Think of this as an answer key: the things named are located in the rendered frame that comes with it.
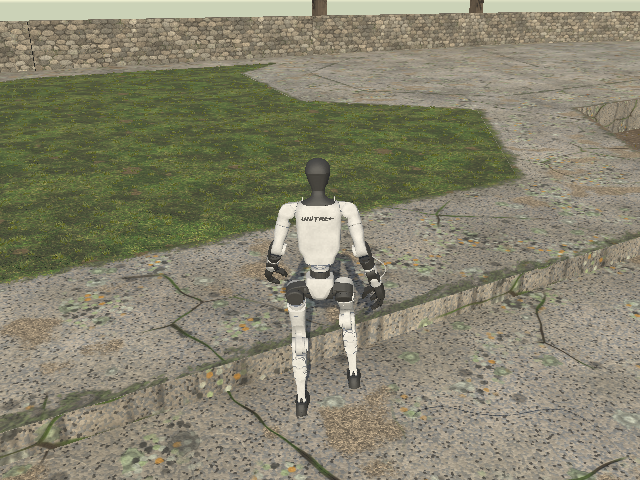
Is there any robot right upper arm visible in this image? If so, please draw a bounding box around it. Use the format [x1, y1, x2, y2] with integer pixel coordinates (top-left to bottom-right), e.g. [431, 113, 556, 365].
[339, 201, 368, 258]

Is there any robot left upper arm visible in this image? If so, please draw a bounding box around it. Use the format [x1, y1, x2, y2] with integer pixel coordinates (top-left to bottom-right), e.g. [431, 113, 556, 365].
[271, 201, 298, 256]

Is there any robot left foot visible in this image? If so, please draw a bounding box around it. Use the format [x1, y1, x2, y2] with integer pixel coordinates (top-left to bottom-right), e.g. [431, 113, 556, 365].
[295, 390, 310, 417]

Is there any robot right forearm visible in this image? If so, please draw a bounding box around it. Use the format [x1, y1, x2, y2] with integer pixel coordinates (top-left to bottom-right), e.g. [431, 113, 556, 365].
[359, 241, 382, 288]

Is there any left robot shin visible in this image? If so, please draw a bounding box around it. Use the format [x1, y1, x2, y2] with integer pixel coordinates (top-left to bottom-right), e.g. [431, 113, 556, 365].
[291, 337, 307, 403]

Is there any robot right hand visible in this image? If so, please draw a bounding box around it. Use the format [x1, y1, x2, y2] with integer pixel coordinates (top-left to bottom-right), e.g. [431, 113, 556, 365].
[362, 283, 385, 310]

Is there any robot left hand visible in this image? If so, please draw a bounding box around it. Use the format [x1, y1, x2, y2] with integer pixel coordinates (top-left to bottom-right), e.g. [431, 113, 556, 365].
[264, 267, 288, 284]

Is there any robot left forearm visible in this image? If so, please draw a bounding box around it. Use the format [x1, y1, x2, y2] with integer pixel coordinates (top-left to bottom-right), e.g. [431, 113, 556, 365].
[266, 240, 282, 272]

